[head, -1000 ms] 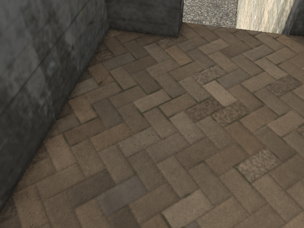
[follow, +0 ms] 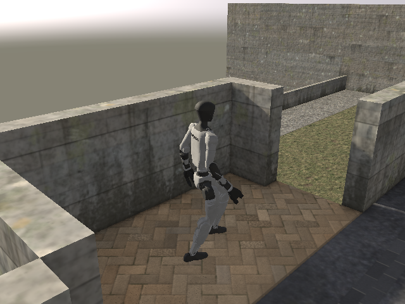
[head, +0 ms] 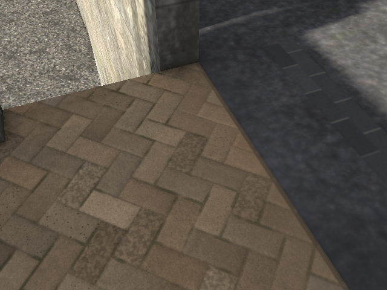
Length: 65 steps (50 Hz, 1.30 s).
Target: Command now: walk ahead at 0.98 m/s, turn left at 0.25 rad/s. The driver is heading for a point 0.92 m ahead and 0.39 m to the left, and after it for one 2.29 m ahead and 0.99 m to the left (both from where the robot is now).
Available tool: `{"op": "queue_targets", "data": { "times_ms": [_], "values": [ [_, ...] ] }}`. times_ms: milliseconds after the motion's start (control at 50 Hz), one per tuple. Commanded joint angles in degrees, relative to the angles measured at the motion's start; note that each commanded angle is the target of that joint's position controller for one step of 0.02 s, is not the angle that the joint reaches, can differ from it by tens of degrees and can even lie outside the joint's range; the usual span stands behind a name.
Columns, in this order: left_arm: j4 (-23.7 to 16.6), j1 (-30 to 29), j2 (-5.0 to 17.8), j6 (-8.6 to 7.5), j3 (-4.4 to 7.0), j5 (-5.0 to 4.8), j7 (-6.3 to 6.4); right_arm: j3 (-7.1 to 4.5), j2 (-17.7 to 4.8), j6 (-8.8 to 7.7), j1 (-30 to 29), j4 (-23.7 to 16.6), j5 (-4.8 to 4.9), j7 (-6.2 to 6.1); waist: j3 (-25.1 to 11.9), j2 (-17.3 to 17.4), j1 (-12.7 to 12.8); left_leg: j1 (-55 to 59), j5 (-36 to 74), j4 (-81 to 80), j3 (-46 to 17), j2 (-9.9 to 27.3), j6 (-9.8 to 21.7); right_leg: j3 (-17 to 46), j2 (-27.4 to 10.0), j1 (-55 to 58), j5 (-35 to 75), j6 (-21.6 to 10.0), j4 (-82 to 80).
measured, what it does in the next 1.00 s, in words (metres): walks ahead, turning left: left foot, then right foot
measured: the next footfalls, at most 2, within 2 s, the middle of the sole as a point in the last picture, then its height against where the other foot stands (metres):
left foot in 0.20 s outside the picture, level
right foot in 0.60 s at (217, 210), level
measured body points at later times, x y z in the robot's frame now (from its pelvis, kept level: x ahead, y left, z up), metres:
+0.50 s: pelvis +0.45 +0.03 +0.01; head +0.48 +0.04 +0.46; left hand +0.66 +0.29 -0.04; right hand +0.49 -0.25 -0.12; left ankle +0.33 +0.05 -0.73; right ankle +0.71 -0.10 -0.67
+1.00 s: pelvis +0.85 +0.19 -0.02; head +0.87 +0.22 +0.43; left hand +0.58 +0.30 -0.14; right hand +1.20 +0.27 -0.05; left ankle +0.93 +0.37 -0.70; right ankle +0.77 -0.06 -0.72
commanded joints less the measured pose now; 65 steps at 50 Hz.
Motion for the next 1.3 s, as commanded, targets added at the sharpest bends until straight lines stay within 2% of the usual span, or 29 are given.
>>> {"op": "queue_targets", "data": {
  "times_ms": [20,120,160,180,200,220,240,280,300,340,400,520,580,600,620,640,680,760,900,960,1020,1040,1060,1080,1100,1120,1140,1200,1300],
  "values": [
    [-1.3,2.7,4.6,-2.07,0.08,-0.49,0.27,0.0,-2.4,-0.35,-5.6,-3.5,1.05,0.91,6.2,-1.7,1.4,9.2,11.5,-11.3,6.0,-5.8,2.9,-0.3,-12.9,-11.5,46.2,8.2,-10.2],
    [-1.0,0.7,8.4,-2.29,-0.2,0.33,3.67,-0.73,-6.5,-0.42,-1.5,-0.7,1.02,1.13,-0.7,-7.0,-3.7,20.0,15.3,-22.0,11.4,-14.3,5.9,-7.0,-18.4,4.1,83.4,13.0,-1.6],
    [-2.2,-3.6,11.1,-0.72,0.56,1.58,5.61,-2.64,-11.0,0.53,13.4,3.8,0.5,0.76,-6.9,-7.8,-12.3,34.3,7.8,-21.7,11.5,-18.2,7.3,-7.5,-20.5,3.3,93.9,14.0,19.0],
    [-4.0,-10.5,13.4,0.17,1.41,2.03,5.95,-4.11,-13.4,1.0,27.3,7.4,0.65,0.32,-9.9,-7.5,-20.4,45.4,5.4,-24.3,6.3,-14.9,11.1,-7.1,-20.2,-3.9,90.6,13.9,39.8],
    [-5.8,-18.0,13.5,0.69,2.0,1.7,5.17,-5.33,-14.5,1.23,36.3,10.5,1.74,-0.38,-9.1,2.3,-25.9,54.6,6.1,-31.4,1.1,-10.7,15.0,-8.7,-10.1,-16.8,42.7,12.5,71.2],
    [-10.3,-18.9,1.2,-0.77,-1.35,2.51,3.75,-4.82,-13.3,1.61,29.7,11.2,1.35,-0.97,-5.1,15.6,-14.1,62.6,14.3,-19.5,-11.4,-6.4,17.2,-1.4,-4.3,-44.7,-11.3,12.0,89.8],
    [-14.4,-11.0,-0.7,-1.53,-2.95,0.37,2.74,-4.37,-13.0,1.1,22.3,7.8,0.36,-1.25,-13.3,11.8,-6.2,67.2,-2.3,-29.6,-34.7,2.1,25.4,9.8,-7.3,-54.5,-11.7,11.5,90.3],
    [-13.7,-12.5,5.6,-2.9,-2.78,2.85,1.17,-4.01,-8.1,1.31,15.2,5.0,-0.13,-1.6,-2.7,-8.0,-2.8,47.1,-29.6,-48.5,-40.9,3.3,21.0,10.4,-12.6,-51.7,-2.3,9.1,75.1],
    [-14.4,-12.3,5.4,-2.05,-2.98,3.9,0.94,-4.0,-9.0,0.71,13.4,4.5,0.0,-1.87,0.6,-7.7,0.1,38.9,-27.6,-49.7,-39.0,1.8,20.1,10.1,-14.1,-48.9,-2.5,10.0,69.9],
    [-15.5,-14.6,5.1,0.85,-3.65,4.73,0.88,-3.63,-9.3,-1.0,12.7,4.3,0.63,-2.02,6.0,-9.0,2.0,23.5,-23.7,-52.3,-31.1,-3.7,18.1,7.6,-17.2,-42.0,-1.4,12.5,58.3],
    [-19.3,-23.7,4.3,1.56,-4.56,2.77,0.23,-4.6,-11.6,-2.42,14.0,3.5,0.96,-1.72,6.8,-4.0,-1.2,15.1,-8.0,-53.5,-22.6,-9.1,16.1,3.6,-18.2,-31.5,11.3,14.5,38.0],
    [-22.1,-30.3,4.5,0.84,-4.54,0.8,0.67,-6.33,-13.5,-1.73,18.2,2.9,1.43,-1.2,0.5,3.3,-7.9,34.9,12.3,-43.5,-22.9,-9.3,9.5,2.9,-12.8,-25.5,20.2,12.8,14.8],
    [-18.1,-13.7,10.9,-0.38,-1.58,0.85,2.16,-7.09,-16.9,-2.01,14.0,1.5,0.95,-1.22,-11.1,1.8,1.9,36.9,24.6,-20.8,-21.7,-10.8,6.0,3.8,-11.6,-4.8,10.1,10.6,11.8],
    [-15.9,-0.4,14.8,-0.65,0.19,1.9,3.33,-6.27,-13.9,-2.71,11.2,-0.2,1.08,-1.09,-18.7,-0.7,8.1,27.9,14.4,-4.4,-18.9,-12.7,5.4,10.9,-20.0,10.4,-2.5,8.8,14.2],
    [-15.3,4.1,19.4,-0.35,1.64,4.81,3.67,-3.69,-3.7,-3.1,15.1,-3.3,3.77,-1.41,-27.6,-17.7,5.5,9.0,-25.8,13.9,-11.5,-18.9,3.7,39.4,-39.1,27.1,-21.8,3.8,7.3],
    [-15.0,-0.2,19.1,0.58,2.52,3.55,3.15,-2.75,-6.3,-2.19,14.8,-4.8,3.3,-1.65,-26.8,-21.6,3.0,0.1,-23.5,21.9,-8.1,-14.2,4.5,54.3,-40.7,23.7,-33.5,1.3,0.0],
    [-15.0,-7.1,9.2,1.05,0.68,2.65,2.54,-3.53,-10.1,-0.65,5.8,-4.3,0.6,-1.07,-10.2,-5.3,3.2,-2.1,-13.5,19.4,-5.1,-8.7,3.8,32.6,-33.7,8.0,-18.3,3.7,0.5],
    [-8.3,-2.2,4.2,-0.31,-0.51,1.13,1.57,-2.32,-5.4,2.09,0.7,-8.1,-0.76,1.5,-2.9,-7.6,-0.2,-2.5,-11.7,17.4,-4.3,-4.4,2.9,12.3,-28.4,-1.5,7.9,6.9,-1.4],
    [-4.7,-3.3,7.4,-1.96,0.13,0.81,1.64,-0.69,-6.2,3.22,-10.7,-14.3,-0.83,3.45,5.0,-3.3,-2.0,2.1,3.5,-3.1,4.5,-5.8,3.7,-9.8,-23.2,-7.3,26.9,9.4,-9.3],
    [-4.7,-0.7,11.9,-1.53,0.92,1.23,2.15,-0.66,-6.9,2.31,-11.8,-13.9,-0.78,3.64,3.6,-4.7,-3.4,14.2,2.8,-12.9,11.3,-10.8,7.5,-14.3,-24.0,-3.0,63.3,10.8,-1.8],
    [-5.0,-1.8,16.1,0.6,1.35,1.47,3.26,-2.75,-10.7,1.38,11.7,-5.8,-1.59,1.52,-7.6,-8.5,-14.9,43.2,-3.0,-19.5,4.7,-15.4,11.3,-10.9,-27.7,-6.6,76.5,7.4,24.7],
    [-5.2,-3.0,15.9,1.19,1.4,1.38,3.08,-4.62,-14.2,1.51,19.5,-2.5,-1.88,0.07,-10.0,-5.5,-18.3,56.2,-6.8,-25.3,0.1,-13.8,12.3,-11.3,-24.0,-15.9,58.5,6.9,44.1],
    [-7.4,-1.8,7.0,1.24,-0.46,1.76,2.37,-6.0,-19.8,1.77,16.0,-2.6,-1.14,-1.15,-12.4,11.3,-10.8,65.5,-4.7,-23.5,-15.4,-0.4,10.3,-9.6,-14.6,-31.9,-10.8,7.7,69.5],
    [-10.7,3.8,7.9,1.03,-0.85,-1.7,2.02,-6.16,-22.2,1.88,14.2,-5.9,-1.42,-1.66,-26.7,12.1,-8.3,74.9,-14.3,-35.0,-41.1,12.4,18.6,4.7,-11.3,-43.5,-10.3,7.1,80.0],
    [-10.9,-4.5,11.1,0.62,-0.41,-1.42,2.03,-5.94,-18.3,1.64,13.9,-5.0,-1.06,-2.61,-17.1,0.8,-10.2,65.9,-25.0,-42.9,-39.0,10.6,16.5,6.5,-13.7,-47.8,-3.1,7.4,76.7],
    [-10.7,-5.5,9.5,0.73,-0.68,-1.3,1.4,-5.09,-15.8,0.5,12.1,-3.2,-0.79,-3.09,-5.0,-1.0,-6.4,52.5,-25.5,-45.9,-32.7,9.9,14.8,5.9,-16.4,-46.7,0.1,7.5,70.3],
    [-9.9,-6.4,8.4,1.47,-0.96,-0.23,1.05,-4.46,-13.4,-1.01,9.9,-2.3,-1.03,-2.95,-1.6,-4.9,-3.9,43.8,-21.8,-47.2,-28.4,8.0,13.2,7.2,-18.7,-42.7,1.3,7.6,65.7],
    [-6.0,-0.7,5.5,5.12,-1.14,1.44,-0.26,-2.54,-8.2,-3.68,8.6,0.2,0.31,-2.95,0.7,-2.1,1.0,34.0,-16.1,-52.3,-15.8,4.0,9.7,9.2,-21.3,-35.6,4.0,8.1,57.6],
    [-9.1,-13.8,2.3,5.71,-1.29,-0.09,-0.89,-1.63,-4.8,-4.56,12.2,2.1,1.01,-1.05,6.0,1.0,-2.2,36.5,14.0,-53.6,7.1,-4.4,1.9,2.3,-18.3,-43.4,22.2,6.3,39.4]
  ]
}}
Keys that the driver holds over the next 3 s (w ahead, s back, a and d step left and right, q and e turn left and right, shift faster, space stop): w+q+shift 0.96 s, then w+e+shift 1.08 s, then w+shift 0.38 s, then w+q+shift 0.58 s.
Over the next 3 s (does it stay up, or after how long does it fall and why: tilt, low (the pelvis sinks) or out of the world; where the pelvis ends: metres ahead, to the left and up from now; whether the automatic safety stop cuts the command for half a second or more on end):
stays up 2.17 0.90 -0.76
